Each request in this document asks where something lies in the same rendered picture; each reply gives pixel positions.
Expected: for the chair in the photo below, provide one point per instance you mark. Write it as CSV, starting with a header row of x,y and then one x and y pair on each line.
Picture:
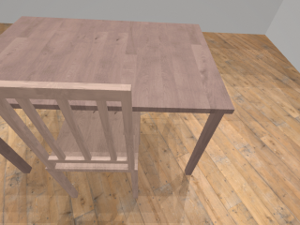
x,y
99,141

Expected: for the table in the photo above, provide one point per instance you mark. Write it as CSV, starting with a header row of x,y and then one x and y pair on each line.
x,y
168,64

